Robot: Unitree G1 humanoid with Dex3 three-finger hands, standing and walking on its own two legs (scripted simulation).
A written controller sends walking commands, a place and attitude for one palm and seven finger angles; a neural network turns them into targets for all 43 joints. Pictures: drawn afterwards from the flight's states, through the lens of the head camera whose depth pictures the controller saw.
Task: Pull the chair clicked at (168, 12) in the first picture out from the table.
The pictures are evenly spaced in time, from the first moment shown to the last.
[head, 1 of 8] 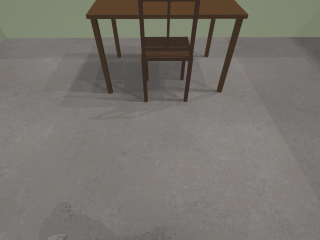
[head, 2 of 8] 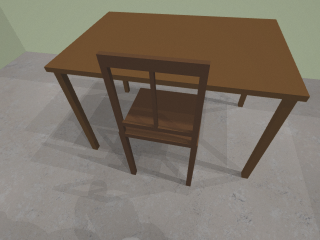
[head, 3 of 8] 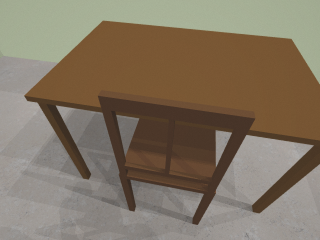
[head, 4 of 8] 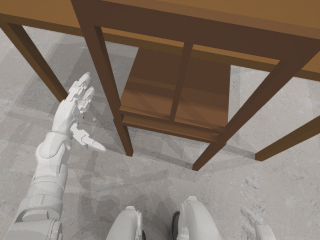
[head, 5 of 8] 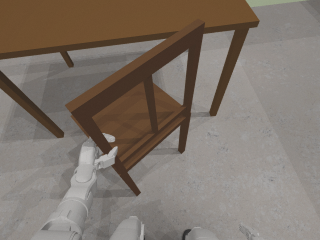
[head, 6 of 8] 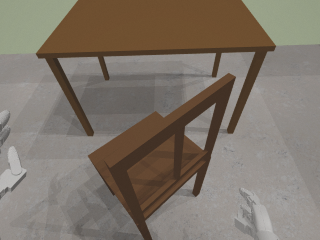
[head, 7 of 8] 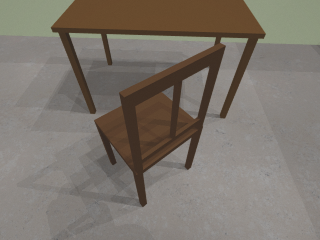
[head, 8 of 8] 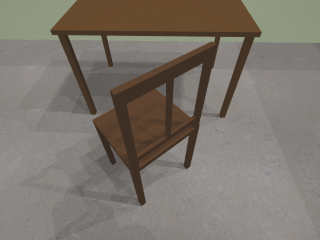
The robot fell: no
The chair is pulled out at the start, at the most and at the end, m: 0.00 0.52 0.52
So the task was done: yes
